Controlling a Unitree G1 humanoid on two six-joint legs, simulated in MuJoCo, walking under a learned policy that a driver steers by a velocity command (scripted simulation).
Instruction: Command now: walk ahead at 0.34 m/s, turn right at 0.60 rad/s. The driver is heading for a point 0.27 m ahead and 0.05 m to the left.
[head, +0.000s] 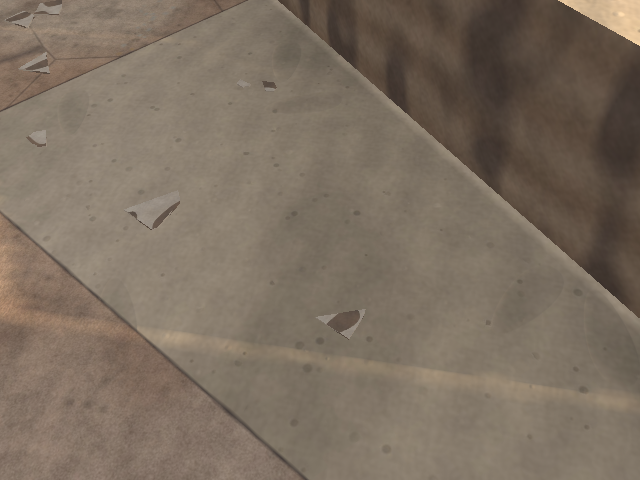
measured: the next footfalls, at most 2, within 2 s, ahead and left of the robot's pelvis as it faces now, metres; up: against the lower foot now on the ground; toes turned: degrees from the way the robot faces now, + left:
left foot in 0.38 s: +0.31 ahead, +0.04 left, +0.00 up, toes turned -5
right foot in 0.74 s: +0.24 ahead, -0.15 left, +0.00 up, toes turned -6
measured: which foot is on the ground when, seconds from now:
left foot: up 0.00-0.36, down 0.38-1.00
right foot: down 0.00-0.38, up 0.40-0.72, down 0.74-1.00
